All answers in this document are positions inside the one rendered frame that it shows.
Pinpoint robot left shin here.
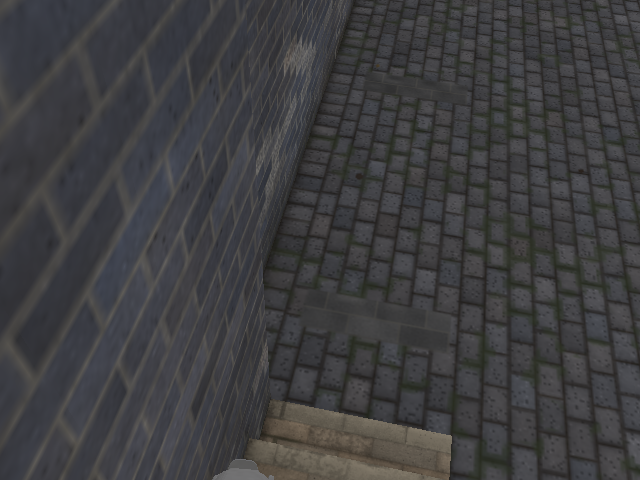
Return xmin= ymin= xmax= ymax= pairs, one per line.
xmin=212 ymin=459 xmax=259 ymax=480

